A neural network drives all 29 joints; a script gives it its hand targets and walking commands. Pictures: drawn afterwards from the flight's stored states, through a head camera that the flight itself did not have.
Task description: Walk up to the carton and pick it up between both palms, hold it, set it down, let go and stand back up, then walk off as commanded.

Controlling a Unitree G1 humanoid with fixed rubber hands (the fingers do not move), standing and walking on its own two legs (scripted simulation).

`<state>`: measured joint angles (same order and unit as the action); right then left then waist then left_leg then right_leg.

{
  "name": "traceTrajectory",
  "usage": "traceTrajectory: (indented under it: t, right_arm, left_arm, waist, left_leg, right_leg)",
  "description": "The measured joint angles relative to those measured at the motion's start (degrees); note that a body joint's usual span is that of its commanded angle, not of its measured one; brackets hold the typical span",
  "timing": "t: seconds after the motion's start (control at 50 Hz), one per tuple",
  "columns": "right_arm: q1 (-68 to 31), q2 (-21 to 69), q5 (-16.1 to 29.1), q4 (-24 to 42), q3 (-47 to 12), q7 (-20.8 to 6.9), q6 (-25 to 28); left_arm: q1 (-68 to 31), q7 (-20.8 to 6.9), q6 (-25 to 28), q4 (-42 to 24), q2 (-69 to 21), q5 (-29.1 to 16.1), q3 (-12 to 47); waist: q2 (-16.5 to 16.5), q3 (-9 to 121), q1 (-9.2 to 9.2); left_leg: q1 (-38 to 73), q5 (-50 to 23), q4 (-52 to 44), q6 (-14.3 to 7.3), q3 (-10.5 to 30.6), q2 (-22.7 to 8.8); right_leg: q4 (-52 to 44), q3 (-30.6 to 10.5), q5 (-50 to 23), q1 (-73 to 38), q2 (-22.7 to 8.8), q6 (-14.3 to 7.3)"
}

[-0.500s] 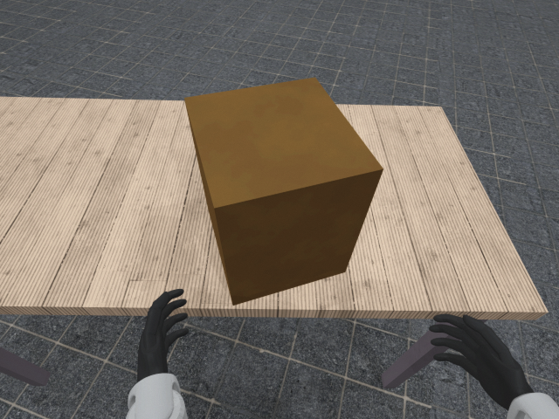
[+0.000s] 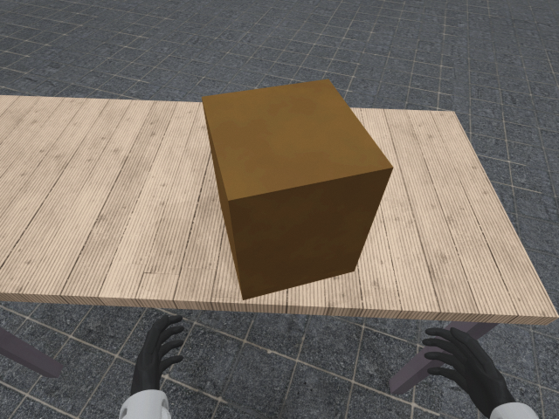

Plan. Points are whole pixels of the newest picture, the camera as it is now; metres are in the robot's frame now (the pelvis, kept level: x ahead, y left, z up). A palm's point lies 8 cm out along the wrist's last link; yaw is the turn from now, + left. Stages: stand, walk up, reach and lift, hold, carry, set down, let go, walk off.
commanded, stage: set down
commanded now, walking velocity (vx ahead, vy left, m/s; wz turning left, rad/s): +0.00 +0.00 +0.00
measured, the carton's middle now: (284, 192) +0.43 +0.03 +0.07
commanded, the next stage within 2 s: let go in 1.10 s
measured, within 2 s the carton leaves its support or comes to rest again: neither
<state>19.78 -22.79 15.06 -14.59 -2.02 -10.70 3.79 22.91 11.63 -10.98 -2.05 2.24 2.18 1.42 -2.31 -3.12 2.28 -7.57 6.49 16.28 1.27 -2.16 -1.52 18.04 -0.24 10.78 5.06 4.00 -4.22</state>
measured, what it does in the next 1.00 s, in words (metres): stands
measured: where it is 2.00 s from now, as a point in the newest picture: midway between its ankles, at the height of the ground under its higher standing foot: outside the picture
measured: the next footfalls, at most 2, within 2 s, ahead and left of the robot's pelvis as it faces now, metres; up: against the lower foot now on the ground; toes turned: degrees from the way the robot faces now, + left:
none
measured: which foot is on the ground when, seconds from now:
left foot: down 0.00-1.00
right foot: down 0.00-1.00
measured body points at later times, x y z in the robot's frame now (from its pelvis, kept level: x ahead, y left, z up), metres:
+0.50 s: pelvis -0.01 +0.03 +0.00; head +0.01 +0.04 +0.45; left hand +0.17 +0.23 -0.06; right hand +0.18 -0.22 -0.05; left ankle +0.03 +0.14 -0.75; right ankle -0.01 -0.07 -0.75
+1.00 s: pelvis +0.02 +0.04 +0.00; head +0.04 +0.05 +0.45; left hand +0.17 +0.26 -0.09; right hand +0.17 -0.19 -0.09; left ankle +0.03 +0.14 -0.75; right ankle -0.01 -0.07 -0.75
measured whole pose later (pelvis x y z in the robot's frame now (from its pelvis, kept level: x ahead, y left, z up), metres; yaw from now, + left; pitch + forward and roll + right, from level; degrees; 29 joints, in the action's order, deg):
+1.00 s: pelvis +0.02 +0.04 +0.00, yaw -1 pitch -1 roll +0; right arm 14.3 -13.0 2.3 -36.5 1.2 -6.0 9.3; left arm 15.4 4.0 -6.4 23.4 9.8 0.1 1.3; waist -0.6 -3.0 2.8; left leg -9.0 10.6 20.4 -1.7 -4.0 0.4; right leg 18.6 -2.1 12.5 5.2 1.9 -1.1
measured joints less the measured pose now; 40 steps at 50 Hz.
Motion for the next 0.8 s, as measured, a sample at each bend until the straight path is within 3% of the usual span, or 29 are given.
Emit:
traceTrajectory:
  t: [0.32,0.52,0.8]
  right_arm:
    - [-3.5,4.1,-5.7,-4.4,2.5,0.7,-3.5]
    - [-4.5,4.4,-7.0,-9.6,3.3,0.3,-1.8]
    - [-5.1,8.5,-10.4,-17.3,3.0,3.0,2.1]
  left_arm:
    - [-6.3,-1.9,-1.7,8.8,4.1,-3.3,1.6]
    - [-6.3,-3.0,-0.4,13.3,5.0,-2.8,2.4]
    - [-6.7,-5.5,2.6,20.9,7.6,-2.0,1.0]
  waist:
    - [0.5,0.6,0.42]
    - [0.3,0.5,0.82]
    - [0.1,0.1,0.57]
  left_leg:
    - [-2.4,-0.7,0.8,-1.3,-0.6,1.2]
    - [-2.8,0.1,1.5,-2.1,-0.9,1.8]
    - [-2.5,2.5,3.0,-2.7,-1.6,2.0]
  right_leg:
    - [2.3,-0.5,0.0,3.2,-1.3,1.2]
    - [1.8,-0.7,0.2,3.0,-1.9,2.1]
    - [1.1,-1.5,1.1,1.8,-2.1,2.8]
